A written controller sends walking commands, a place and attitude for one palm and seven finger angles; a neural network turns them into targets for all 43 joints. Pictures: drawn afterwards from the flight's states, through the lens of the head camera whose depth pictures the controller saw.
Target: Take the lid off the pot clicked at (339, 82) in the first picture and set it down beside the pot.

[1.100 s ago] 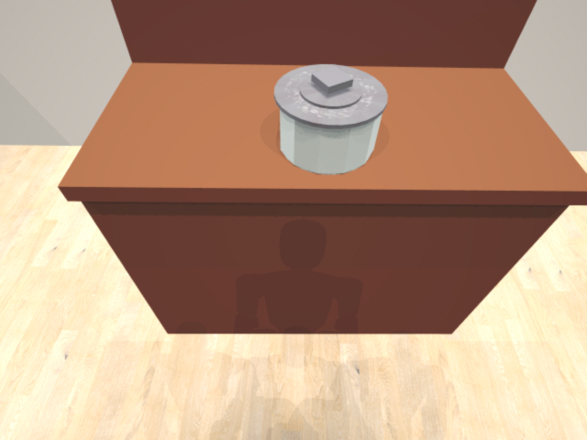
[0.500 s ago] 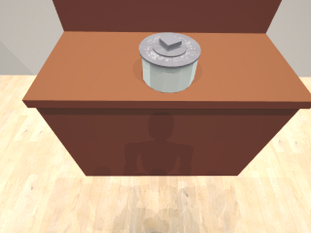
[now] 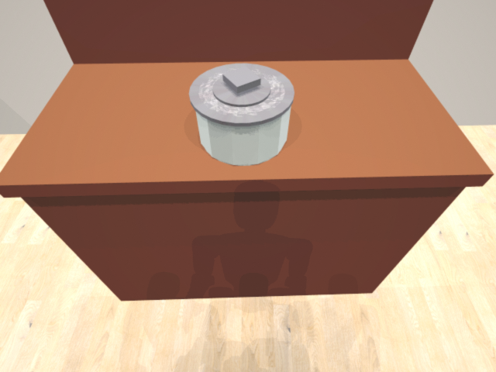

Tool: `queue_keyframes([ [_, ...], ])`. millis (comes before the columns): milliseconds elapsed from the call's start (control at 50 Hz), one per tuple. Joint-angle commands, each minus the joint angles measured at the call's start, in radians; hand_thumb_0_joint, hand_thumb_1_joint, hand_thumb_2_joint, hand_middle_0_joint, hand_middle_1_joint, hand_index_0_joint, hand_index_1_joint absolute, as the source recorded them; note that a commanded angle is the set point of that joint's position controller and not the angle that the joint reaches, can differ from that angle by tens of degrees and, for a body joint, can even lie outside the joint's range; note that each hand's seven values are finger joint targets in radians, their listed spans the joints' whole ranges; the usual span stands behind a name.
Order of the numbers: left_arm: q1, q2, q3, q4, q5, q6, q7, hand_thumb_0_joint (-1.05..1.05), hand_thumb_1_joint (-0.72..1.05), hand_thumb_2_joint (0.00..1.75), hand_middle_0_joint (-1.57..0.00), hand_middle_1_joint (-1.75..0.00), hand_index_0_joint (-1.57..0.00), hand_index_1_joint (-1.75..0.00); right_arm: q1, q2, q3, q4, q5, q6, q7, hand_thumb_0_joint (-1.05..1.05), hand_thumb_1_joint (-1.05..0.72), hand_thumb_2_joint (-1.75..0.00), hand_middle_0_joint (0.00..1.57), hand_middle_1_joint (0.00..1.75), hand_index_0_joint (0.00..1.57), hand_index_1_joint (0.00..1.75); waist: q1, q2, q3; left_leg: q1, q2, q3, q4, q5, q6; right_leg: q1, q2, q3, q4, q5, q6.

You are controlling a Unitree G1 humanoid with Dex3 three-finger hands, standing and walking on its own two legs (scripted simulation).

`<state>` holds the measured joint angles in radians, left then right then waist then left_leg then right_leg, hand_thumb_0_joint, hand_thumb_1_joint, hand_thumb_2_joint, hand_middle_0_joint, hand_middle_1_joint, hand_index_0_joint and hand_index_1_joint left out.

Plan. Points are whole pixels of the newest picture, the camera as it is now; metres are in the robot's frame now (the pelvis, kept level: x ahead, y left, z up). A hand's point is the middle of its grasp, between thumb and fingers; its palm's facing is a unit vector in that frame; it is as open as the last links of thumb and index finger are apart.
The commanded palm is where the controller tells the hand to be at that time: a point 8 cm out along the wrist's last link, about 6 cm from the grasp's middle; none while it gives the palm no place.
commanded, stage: take the last steps up to it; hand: left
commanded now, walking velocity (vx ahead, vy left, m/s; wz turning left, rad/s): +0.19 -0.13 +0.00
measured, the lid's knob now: (241, 79) +0.60 +0.05 +0.16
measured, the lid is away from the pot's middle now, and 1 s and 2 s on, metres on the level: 0.00 0.00 0.00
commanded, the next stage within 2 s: come to a stop and stand still in 0.12 s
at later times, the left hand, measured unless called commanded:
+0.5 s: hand out of the picture +0.14 +0.14 -0.17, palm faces +0.08 -0.97 -0.22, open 7.3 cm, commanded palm none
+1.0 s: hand out of the picture +0.10 +0.17 -0.18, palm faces +0.05 -0.96 -0.26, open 7.4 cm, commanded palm none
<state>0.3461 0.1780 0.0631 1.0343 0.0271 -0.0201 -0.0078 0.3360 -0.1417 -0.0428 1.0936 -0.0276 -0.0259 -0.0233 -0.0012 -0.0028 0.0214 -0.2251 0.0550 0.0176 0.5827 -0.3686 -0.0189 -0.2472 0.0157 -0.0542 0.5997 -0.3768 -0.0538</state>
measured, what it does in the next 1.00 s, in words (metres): steps on the spot: left foot, then right foot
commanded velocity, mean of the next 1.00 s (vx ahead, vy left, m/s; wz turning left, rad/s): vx -0.04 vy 0.03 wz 0.00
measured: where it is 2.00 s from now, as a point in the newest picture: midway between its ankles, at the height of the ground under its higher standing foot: outside the picture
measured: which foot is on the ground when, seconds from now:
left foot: up 0.00-0.28, down 0.30-0.60, up 0.62-0.98, down 1.00-1.00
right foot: down 0.00-0.34, up 0.36-0.58, down 0.60-1.00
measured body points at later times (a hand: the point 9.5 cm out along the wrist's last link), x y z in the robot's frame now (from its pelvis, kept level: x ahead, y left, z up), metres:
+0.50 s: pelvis +0.11 -0.04 +0.00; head +0.16 -0.03 +0.45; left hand +0.14 +0.19 -0.16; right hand +0.22 -0.25 -0.14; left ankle +0.16 +0.08 -0.73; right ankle +0.06 -0.16 -0.68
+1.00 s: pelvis +0.07 -0.04 -0.01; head +0.11 -0.03 +0.44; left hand +0.09 +0.22 -0.16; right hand +0.16 -0.31 -0.13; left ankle +0.07 +0.08 -0.74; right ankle +0.12 -0.22 -0.73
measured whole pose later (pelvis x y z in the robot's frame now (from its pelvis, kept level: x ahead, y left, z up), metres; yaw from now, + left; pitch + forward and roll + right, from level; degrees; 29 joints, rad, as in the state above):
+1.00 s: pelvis +0.07 -0.04 -0.01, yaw +1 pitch +0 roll +1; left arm 0.29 0.24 0.04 0.91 0.03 0.04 0.03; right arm 0.18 -0.25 -0.05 0.92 -0.01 0.02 0.00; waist 0.02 -0.05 0.08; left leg -0.26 -0.01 -0.01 0.57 -0.32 -0.01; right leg -0.37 -0.09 0.06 0.64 -0.28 0.07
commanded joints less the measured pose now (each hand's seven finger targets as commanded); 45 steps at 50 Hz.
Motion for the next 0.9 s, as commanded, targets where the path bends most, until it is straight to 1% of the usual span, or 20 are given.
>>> queue_keyframes([
  [0,0.301,0.133,0.037,0.017,-0.007,-0.029,0.033,0.00,0.90,0.90,-0.20,-0.30,-0.20,-0.30,-0.171,-0.102,-0.026,-0.133,0.009,-0.020,-0.016,0.00,-0.90,-0.90,0.20,0.30,0.20,0.30,0.112,-0.170,0.090,-0.550,-0.018,-0.019,0.492,-0.238,0.029,0.317,-0.370,0.528,-0.324,0.428,-0.238],
  [40,0.213,0.089,0.021,-0.003,-0.006,-0.035,0.043,0.00,0.90,0.90,-0.20,-0.30,-0.20,-0.30,-0.152,-0.068,-0.028,-0.118,0.007,-0.018,-0.006,0.00,-0.90,-0.90,0.20,0.30,0.20,0.30,0.052,-0.010,0.043,-0.506,0.016,-0.004,0.526,-0.162,0.016,0.304,-0.302,0.365,-0.246,0.582,-0.256],
  [80,0.161,0.079,0.016,-0.017,-0.006,-0.040,0.044,0.00,0.90,0.90,-0.20,-0.30,-0.20,-0.30,-0.130,-0.047,-0.028,-0.116,0.010,-0.009,0.004,0.00,-0.90,-0.90,0.20,0.30,0.20,0.30,0.024,-0.058,0.010,-0.435,0.007,0.028,0.463,-0.082,0.008,0.268,-0.246,0.258,-0.260,0.626,-0.225],
  [220,0.121,0.068,-0.001,0.009,-0.012,-0.049,0.051,0.00,0.90,0.90,-0.20,-0.30,-0.20,-0.30,-0.171,-0.027,-0.008,-0.119,0.018,-0.028,0.002,0.00,-0.90,-0.90,0.20,0.30,0.20,0.30,-0.006,-0.112,0.031,-0.141,-0.063,0.113,0.030,0.153,0.020,0.209,-0.164,0.140,-0.182,0.978,-0.102],
  [260,0.131,0.063,-0.006,0.015,-0.019,-0.044,0.057,0.00,0.90,0.90,-0.20,-0.30,-0.20,-0.30,-0.046,-0.062,-0.007,-0.067,0.016,-0.038,-0.019,0.00,-0.90,-0.90,0.20,0.30,0.20,0.30,-0.053,-0.065,-0.076,0.125,-0.033,0.046,-0.117,0.562,0.047,0.182,-0.111,0.103,0.021,1.037,0.008],
  [280,0.141,0.047,-0.014,0.009,-0.031,-0.045,0.061,0.00,0.90,0.90,-0.20,-0.30,-0.20,-0.30,0.032,-0.120,-0.021,-0.058,0.018,-0.037,-0.027,0.00,-0.90,-0.90,0.20,0.30,0.20,0.30,-0.079,-0.021,-0.150,0.381,0.124,-0.117,-0.037,0.979,0.133,-0.032,-0.058,0.067,0.156,0.767,0.066],
  [300,0.133,0.002,-0.022,-0.007,-0.035,-0.045,0.071,0.00,0.90,0.90,-0.20,-0.30,-0.20,-0.30,0.140,-0.161,-0.038,-0.035,0.017,-0.024,-0.025,0.00,-0.90,-0.90,0.20,0.30,0.20,0.30,-0.121,0.110,-0.150,0.452,0.296,-0.204,-0.075,1.362,0.237,-0.145,0.012,0.040,0.379,0.065,0.091],
  [320,0.116,0.034,-0.010,-0.023,-0.032,-0.031,0.071,0.00,0.90,0.90,-0.20,-0.30,-0.20,-0.30,0.120,-0.170,-0.021,-0.029,0.025,-0.013,-0.032,0.00,-0.90,-0.90,0.20,0.30,0.20,0.30,-0.087,0.232,-0.141,0.337,0.351,-0.252,-0.116,1.499,0.288,-0.132,0.025,0.125,0.542,-0.294,0.069],
  [340,0.085,0.069,0.009,-0.039,-0.032,-0.007,0.075,0.00,0.90,0.90,-0.20,-0.30,-0.20,-0.30,0.024,-0.145,-0.013,-0.065,0.025,-0.009,-0.039,0.00,-0.90,-0.90,0.20,0.30,0.20,0.30,-0.055,0.234,-0.082,0.197,0.357,-0.253,-0.154,1.307,0.292,-0.127,-0.017,0.187,0.565,-0.277,0.050],
  [400,0.066,0.053,0.013,-0.069,-0.025,0.027,0.065,0.00,0.90,0.90,-0.20,-0.30,-0.20,-0.30,-0.192,-0.132,-0.014,-0.149,0.008,0.008,-0.034,0.00,-0.90,-0.90,0.20,0.30,0.20,0.30,0.034,0.100,0.007,-0.006,0.261,-0.175,-0.218,0.908,0.225,-0.106,-0.054,0.157,0.459,-0.209,0.048],
  [500,0.095,0.058,0.023,-0.107,-0.015,0.040,0.057,0.00,0.90,0.90,-0.20,-0.30,-0.20,-0.30,-0.257,-0.188,-0.049,-0.214,-0.006,0.045,-0.014,0.00,-0.90,-0.90,0.20,0.30,0.20,0.30,0.060,0.164,-0.061,-0.088,0.204,-0.124,-0.172,0.621,0.178,-0.018,-0.044,0.066,0.254,-0.086,0.062],
  [540,0.117,0.097,0.024,-0.117,-0.003,0.027,0.055,0.00,0.90,0.90,-0.20,-0.30,-0.20,-0.30,-0.269,-0.193,-0.057,-0.230,0.000,0.062,-0.003,0.00,-0.90,-0.90,0.20,0.30,0.20,0.30,0.082,0.089,-0.066,-0.078,0.123,-0.076,-0.014,0.455,0.099,0.029,-0.048,0.041,-0.057,0.149,0.083],
  [560,0.082,0.180,0.033,-0.134,0.009,0.016,0.061,0.00,0.90,0.90,-0.20,-0.30,-0.20,-0.30,-0.248,-0.144,-0.056,-0.237,0.009,0.070,0.006,0.00,-0.90,-0.90,0.20,0.30,0.20,0.30,0.064,-0.111,-0.036,-0.165,0.009,-0.017,0.136,0.189,0.027,0.027,-0.176,0.244,-0.192,0.368,0.046],
  [580,0.028,0.278,0.049,-0.172,0.015,0.008,0.060,0.00,0.90,0.90,-0.20,-0.30,-0.20,-0.30,-0.209,-0.099,-0.056,-0.261,0.013,0.080,0.010,0.00,-0.90,-0.90,0.20,0.30,0.20,0.30,0.047,-0.315,-0.001,-0.282,-0.109,0.013,0.320,-0.173,-0.022,0.011,-0.417,0.528,-0.269,0.594,-0.096],
  [600,0.036,0.301,0.047,-0.188,0.012,0.013,0.059,0.00,0.90,0.90,-0.20,-0.30,-0.20,-0.30,-0.217,-0.128,-0.060,-0.266,0.008,0.092,0.007,0.00,-0.90,-0.90,0.20,0.30,0.20,0.30,0.067,-0.194,-0.017,-0.259,-0.098,-0.090,0.473,-0.250,-0.014,-0.060,-0.467,0.519,-0.263,0.540,-0.181],
  [620,0.004,0.287,0.054,-0.190,0.013,0.013,0.063,0.00,0.90,0.90,-0.20,-0.30,-0.20,-0.30,-0.237,-0.126,-0.062,-0.266,0.003,0.098,0.006,0.00,-0.90,-0.90,0.20,0.30,0.20,0.30,0.052,-0.215,-0.009,-0.322,-0.106,-0.125,0.606,-0.233,-0.004,-0.052,-0.419,0.545,-0.238,0.558,-0.180],
  [680,-0.062,0.254,0.044,-0.208,0.005,0.011,0.074,0.00,0.90,0.90,-0.20,-0.30,-0.20,-0.30,-0.195,-0.166,-0.060,-0.250,0.002,0.095,0.013,0.00,-0.90,-0.90,0.20,0.30,0.20,0.30,0.021,-0.197,-0.054,-0.393,-0.083,-0.127,0.704,-0.114,-0.028,0.091,-0.331,0.363,-0.134,0.741,-0.150],
  [740,0.002,0.261,0.044,-0.201,0.007,0.007,0.084,0.00,0.90,0.90,-0.20,-0.30,-0.20,-0.30,-0.240,-0.166,-0.046,-0.272,0.006,0.092,0.019,0.00,-0.90,-0.90,0.20,0.30,0.20,0.30,0.056,-0.176,-0.078,-0.401,-0.076,-0.109,0.623,-0.109,-0.043,0.170,-0.346,0.357,-0.119,0.802,-0.157],
  [800,0.019,0.274,0.044,-0.199,0.011,0.015,0.079,0.00,0.90,0.90,-0.20,-0.30,-0.20,-0.30,-0.251,-0.157,-0.037,-0.282,0.012,0.085,0.022,0.00,-0.90,-0.90,0.20,0.30,0.20,0.30,0.070,-0.183,-0.071,-0.334,-0.078,-0.071,0.470,-0.119,-0.036,0.136,-0.343,0.362,-0.148,0.700,-0.156],
  [880,-0.075,0.283,0.040,-0.214,0.016,0.030,0.060,0.00,0.90,0.90,-0.20,-0.30,-0.20,-0.30,-0.154,-0.138,-0.030,-0.248,0.025,0.056,0.025,0.00,-0.90,-0.90,0.20,0.30,0.20,0.30,0.023,-0.277,-0.077,-0.089,-0.102,0.005,0.136,-0.061,-0.013,0.001,-0.281,0.302,-0.192,0.418,-0.099],
])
